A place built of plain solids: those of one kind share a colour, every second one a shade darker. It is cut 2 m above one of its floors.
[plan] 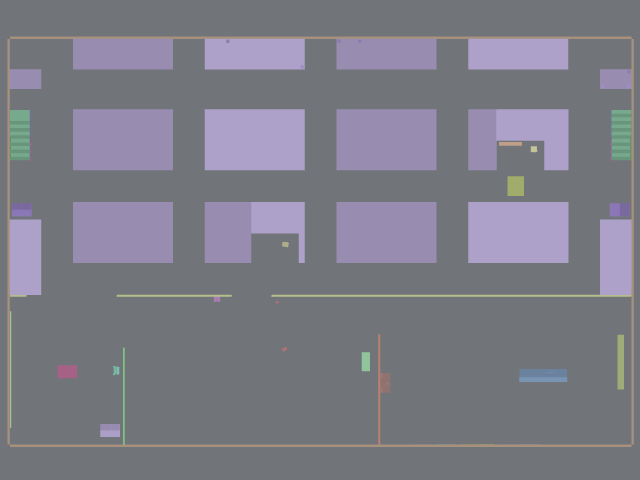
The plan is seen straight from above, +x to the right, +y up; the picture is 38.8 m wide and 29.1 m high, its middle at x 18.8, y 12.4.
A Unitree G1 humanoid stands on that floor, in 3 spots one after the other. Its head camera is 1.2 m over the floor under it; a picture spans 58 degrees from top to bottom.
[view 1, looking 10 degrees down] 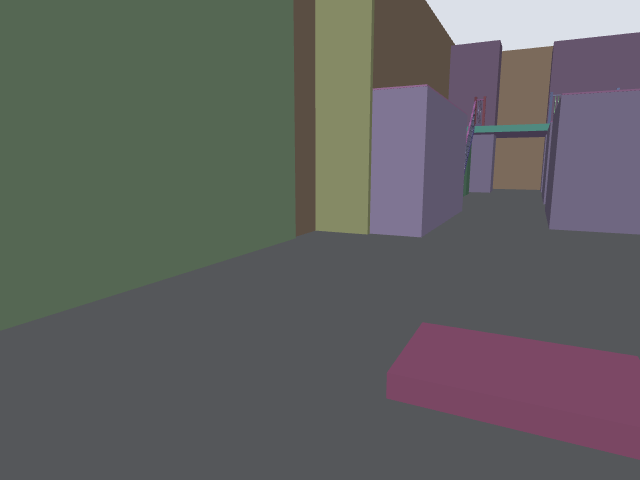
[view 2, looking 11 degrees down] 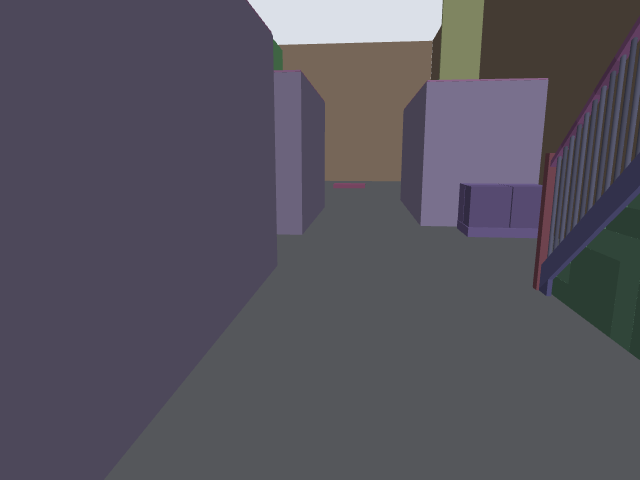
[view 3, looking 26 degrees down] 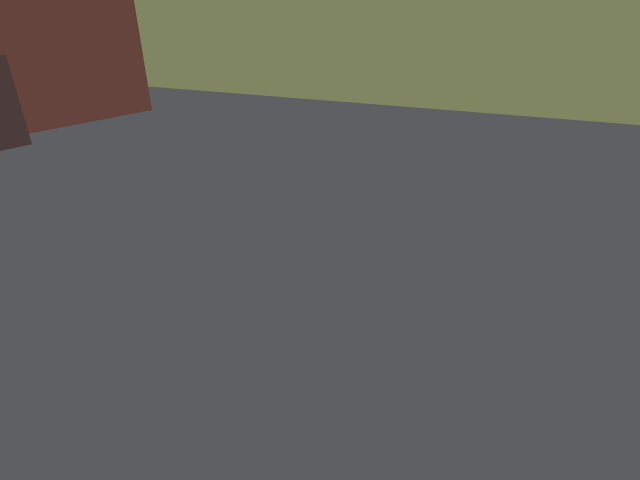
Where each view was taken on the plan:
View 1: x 3.48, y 2.00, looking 116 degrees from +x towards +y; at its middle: ground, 6.91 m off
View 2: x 2.86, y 21.23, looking -84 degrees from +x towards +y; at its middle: ground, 6.29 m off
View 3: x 28.34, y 1.50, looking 118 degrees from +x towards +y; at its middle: ground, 2.74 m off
